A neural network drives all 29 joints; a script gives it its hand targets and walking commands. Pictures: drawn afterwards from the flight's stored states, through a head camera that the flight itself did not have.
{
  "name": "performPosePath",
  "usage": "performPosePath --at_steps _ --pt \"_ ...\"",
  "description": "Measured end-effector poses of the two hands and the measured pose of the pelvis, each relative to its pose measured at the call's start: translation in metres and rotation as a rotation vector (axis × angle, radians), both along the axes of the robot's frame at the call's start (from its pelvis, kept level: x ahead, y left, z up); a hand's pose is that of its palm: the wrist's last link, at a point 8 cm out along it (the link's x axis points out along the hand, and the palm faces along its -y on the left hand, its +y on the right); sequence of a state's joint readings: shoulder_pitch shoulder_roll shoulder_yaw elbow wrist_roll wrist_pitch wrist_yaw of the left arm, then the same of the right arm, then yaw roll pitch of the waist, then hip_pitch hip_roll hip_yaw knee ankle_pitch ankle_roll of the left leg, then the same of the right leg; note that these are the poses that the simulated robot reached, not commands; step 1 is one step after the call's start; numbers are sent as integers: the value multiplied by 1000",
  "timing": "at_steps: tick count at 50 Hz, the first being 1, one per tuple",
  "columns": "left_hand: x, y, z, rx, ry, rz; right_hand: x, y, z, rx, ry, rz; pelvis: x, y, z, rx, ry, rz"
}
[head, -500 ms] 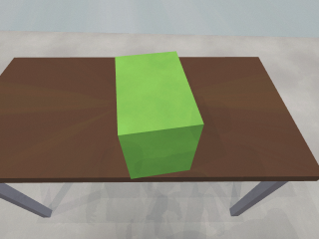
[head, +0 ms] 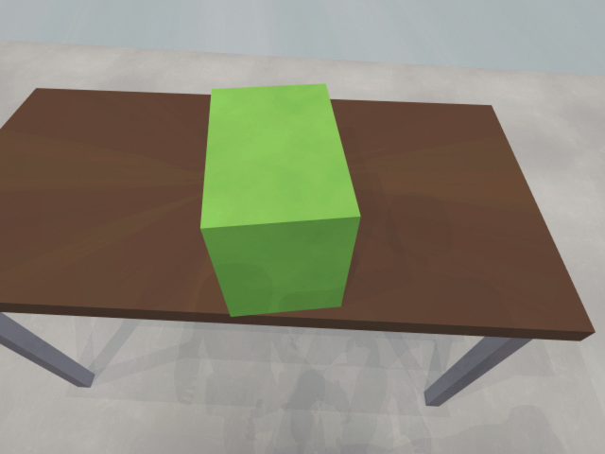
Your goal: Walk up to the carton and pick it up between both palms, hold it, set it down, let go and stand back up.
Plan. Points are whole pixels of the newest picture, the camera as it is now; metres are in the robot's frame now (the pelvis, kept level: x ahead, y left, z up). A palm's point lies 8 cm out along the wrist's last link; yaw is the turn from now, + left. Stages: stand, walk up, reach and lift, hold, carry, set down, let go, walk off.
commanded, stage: walk up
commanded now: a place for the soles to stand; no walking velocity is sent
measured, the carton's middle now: (278, 200) +0.47 +0.04 +0.03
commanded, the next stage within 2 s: reach and lift in 0.66 s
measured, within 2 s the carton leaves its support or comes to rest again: neither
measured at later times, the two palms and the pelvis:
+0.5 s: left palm out of the picture +0.00 +0.24 -0.13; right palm out of the picture +0.00 -0.24 -0.14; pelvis +0.01 -0.01 +0.01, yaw +1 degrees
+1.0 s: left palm (127, 443) +0.15 +0.24 -0.09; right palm (471, 412) +0.18 -0.23 -0.09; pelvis -0.03 +0.00 -0.01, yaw +0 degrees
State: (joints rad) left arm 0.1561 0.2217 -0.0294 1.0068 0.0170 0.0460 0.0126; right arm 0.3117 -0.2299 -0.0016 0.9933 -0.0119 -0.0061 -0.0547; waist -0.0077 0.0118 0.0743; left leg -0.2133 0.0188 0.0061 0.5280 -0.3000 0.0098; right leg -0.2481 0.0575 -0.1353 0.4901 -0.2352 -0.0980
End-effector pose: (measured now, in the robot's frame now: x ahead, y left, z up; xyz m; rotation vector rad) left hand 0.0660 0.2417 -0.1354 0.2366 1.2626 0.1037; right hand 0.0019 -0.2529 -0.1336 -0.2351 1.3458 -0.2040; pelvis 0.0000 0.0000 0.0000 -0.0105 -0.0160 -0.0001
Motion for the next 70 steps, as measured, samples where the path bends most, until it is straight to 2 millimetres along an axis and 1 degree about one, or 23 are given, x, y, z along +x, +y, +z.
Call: performPosePath --at_steps 5,9,16,22,34,35,36,37,39,40,42,43,44,45,47,49,51,55,57,59,63,67,70 --pt "-15 -3 -2 -20 30 12 -20 13 5 31 29 -6 4 -3 5 13 -9 -2" --pt "-24 -6 1 -14 45 23 -26 15 3 61 51 3 5 -7 7 15 -12 -1" --pt "-46 -1 6 29 79 71 -13 9 -3 63 37 32 4 -11 6 0 -18 11" --pt "-63 -1 5 31 127 92 -5 9 -4 60 27 50 5 -12 6 -1 -12 23" --pt "-67 4 3 29 144 128 -2 12 -3 57 58 72 6 -11 5 -1 -7 43" --pt "-62 7 0 26 179 134 5 11 -5 62 56 58 3 -11 2 5 9 44" --pt "-53 11 -4 32 207 135 17 10 -9 69 46 52 -1 -12 -2 11 20 44" --pt "-38 15 -8 40 212 136 34 9 -13 76 23 58 -6 -12 -8 17 32 44" --pt "5 20 -10 51 159 140 76 8 -18 90 -49 84 -14 -11 -21 17 55 41" --pt "29 20 -7 50 111 134 98 9 -17 100 -90 95 -17 -10 -26 17 62 42" --pt "72 15 6 37 14 109 139 14 -9 118 -190 110 -22 -7 -31 17 52 39" --pt "87 11 15 30 -26 94 156 17 -2 123 -238 116 -24 -5 -31 18 40 36" --pt "98 7 24 18 -56 82 168 21 6 129 -280 116 -25 -4 -29 20 22 32" --pt "105 2 32 9 -75 69 176 23 16 133 -315 116 -26 -3 -25 22 4 28" --pt "105 -4 45 -8 -86 50 183 25 33 130 -367 119 -27 0 -18 26 -29 23" --pt "95 -6 50 -13 -81 49 179 24 44 125 -384 121 -26 2 -11 28 -37 12" --pt "80 -3 48 -4 -66 63 168 22 47 124 -375 116 -25 4 -8 23 -31 2" --pt "48 2 38 6 -26 90 138 21 40 130 -328 94 -24 7 -5 17 -11 -12" --pt "41 2 35 4 -28 95 125 22 36 129 -311 88 -25 8 -5 16 0 -14" --pt "42 2 33 0 -49 94 116 26 33 130 -310 87 -25 10 -5 17 13 -18" --pt "57 -1 40 -2 -125 65 109 36 31 149 -351 81 -25 13 -4 15 17 -17" --pt "72 -5 53 -15 -196 50 109 41 37 168 -401 76 -22 16 0 16 -1 -23" --pt "78 -9 63 -21 -244 49 110 41 45 173 -438 91 -18 18 4 17 -18 -27"
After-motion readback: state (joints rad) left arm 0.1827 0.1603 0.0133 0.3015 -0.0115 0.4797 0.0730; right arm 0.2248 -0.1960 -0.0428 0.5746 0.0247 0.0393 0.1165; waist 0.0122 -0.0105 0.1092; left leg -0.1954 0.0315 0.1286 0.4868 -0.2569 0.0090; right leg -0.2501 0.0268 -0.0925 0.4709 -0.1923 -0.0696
